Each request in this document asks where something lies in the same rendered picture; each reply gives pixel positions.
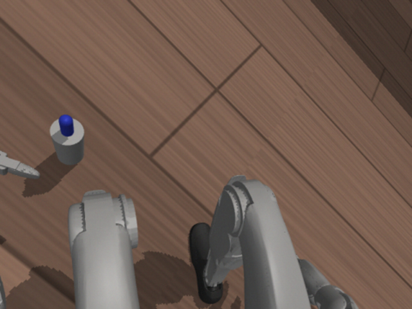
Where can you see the right robot hand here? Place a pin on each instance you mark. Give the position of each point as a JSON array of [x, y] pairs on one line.
[[313, 279]]

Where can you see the right robot arm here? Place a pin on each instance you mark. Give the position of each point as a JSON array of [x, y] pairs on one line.
[[332, 297]]

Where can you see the left robot hand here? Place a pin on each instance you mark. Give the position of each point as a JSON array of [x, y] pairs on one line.
[[16, 167]]

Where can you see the right robot foot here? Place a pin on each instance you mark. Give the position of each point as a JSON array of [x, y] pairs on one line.
[[199, 248]]

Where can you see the bottle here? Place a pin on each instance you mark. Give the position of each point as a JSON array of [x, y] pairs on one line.
[[67, 135]]

